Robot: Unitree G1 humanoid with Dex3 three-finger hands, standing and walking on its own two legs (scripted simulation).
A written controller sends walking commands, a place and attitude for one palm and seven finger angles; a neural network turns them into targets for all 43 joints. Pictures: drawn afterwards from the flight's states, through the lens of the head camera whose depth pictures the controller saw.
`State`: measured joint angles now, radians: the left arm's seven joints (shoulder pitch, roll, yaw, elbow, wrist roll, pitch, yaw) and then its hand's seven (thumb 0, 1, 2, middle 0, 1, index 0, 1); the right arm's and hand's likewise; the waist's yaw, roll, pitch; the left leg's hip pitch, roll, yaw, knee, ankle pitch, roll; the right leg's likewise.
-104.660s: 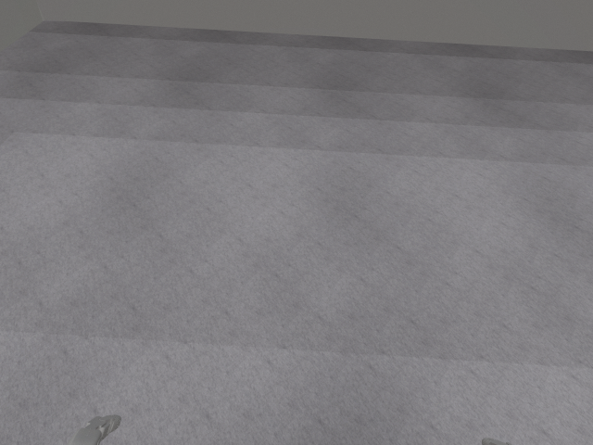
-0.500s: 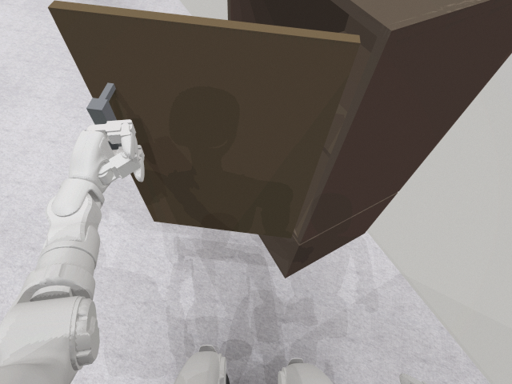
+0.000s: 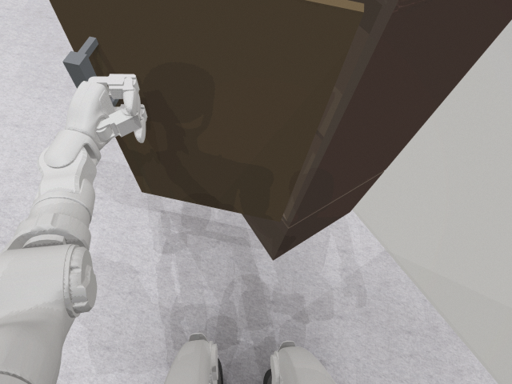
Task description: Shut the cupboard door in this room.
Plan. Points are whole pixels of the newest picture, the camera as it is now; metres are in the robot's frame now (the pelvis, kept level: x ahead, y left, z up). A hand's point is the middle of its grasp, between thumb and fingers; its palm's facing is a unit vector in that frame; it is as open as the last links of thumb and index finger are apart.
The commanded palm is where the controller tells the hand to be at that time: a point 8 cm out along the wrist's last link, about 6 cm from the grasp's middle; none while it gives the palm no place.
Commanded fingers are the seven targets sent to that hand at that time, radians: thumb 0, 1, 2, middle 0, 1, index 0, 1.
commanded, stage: push the door shut along its arc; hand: left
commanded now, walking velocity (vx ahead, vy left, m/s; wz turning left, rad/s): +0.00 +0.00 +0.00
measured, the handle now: (97, 83) +0.56 +0.22 +0.09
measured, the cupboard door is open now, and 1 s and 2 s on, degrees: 46 35 35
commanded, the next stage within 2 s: pull the fist back off the door in 0.58 s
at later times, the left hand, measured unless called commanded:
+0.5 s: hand (161, 91) +0.54 +0.12 +0.10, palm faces -0.33 -0.95 -0.01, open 2.9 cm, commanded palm +0.55 +0.15 +0.09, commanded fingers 0.00 0.90 0.90 -1.30 -1.50 -1.30 -1.50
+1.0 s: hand (185, 88) +0.57 +0.09 +0.07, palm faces +0.13 -0.99 -0.06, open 3.0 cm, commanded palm +0.53 +0.13 +0.09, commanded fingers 0.00 0.90 0.90 -1.30 -1.50 -1.30 -1.50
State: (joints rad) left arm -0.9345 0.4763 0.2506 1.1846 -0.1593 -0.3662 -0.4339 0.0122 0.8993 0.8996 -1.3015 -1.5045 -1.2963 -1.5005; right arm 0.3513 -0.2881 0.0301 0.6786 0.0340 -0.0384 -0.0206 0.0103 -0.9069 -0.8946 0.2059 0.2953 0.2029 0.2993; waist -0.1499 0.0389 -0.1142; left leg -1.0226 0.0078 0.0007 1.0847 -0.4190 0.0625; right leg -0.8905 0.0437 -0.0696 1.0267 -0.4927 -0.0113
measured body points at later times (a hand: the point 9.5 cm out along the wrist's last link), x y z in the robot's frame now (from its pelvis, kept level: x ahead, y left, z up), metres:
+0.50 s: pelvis +0.00 -0.01 -0.01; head +0.15 +0.01 +0.41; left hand +0.55 +0.18 +0.10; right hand -0.02 -0.28 -0.12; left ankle +0.05 +0.08 -0.66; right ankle +0.00 -0.12 -0.66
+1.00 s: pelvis +0.01 -0.02 -0.01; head +0.16 -0.01 +0.41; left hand +0.56 +0.14 +0.08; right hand -0.02 -0.26 -0.13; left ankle +0.05 +0.08 -0.66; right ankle +0.00 -0.12 -0.66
